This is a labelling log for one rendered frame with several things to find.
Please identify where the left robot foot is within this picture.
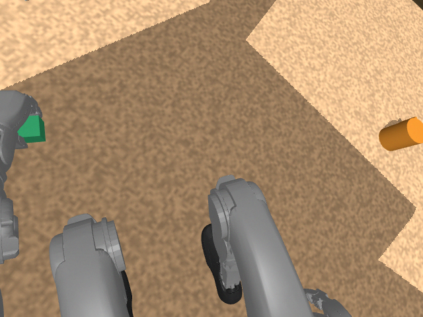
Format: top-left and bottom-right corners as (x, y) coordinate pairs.
(121, 270), (134, 317)

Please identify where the right robot foot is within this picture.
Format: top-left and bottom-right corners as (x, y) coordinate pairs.
(201, 224), (243, 304)

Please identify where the left robot hand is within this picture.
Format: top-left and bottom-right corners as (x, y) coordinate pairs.
(0, 90), (42, 149)

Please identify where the right robot hand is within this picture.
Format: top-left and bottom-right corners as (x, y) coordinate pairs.
(303, 289), (352, 317)

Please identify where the left robot arm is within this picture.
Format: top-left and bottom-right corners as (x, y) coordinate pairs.
(0, 124), (19, 317)

